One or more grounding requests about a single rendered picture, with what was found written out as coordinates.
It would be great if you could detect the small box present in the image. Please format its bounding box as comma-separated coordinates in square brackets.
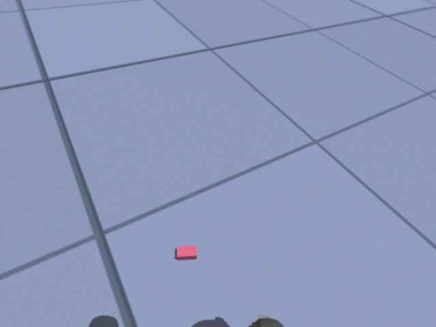
[177, 246, 197, 260]

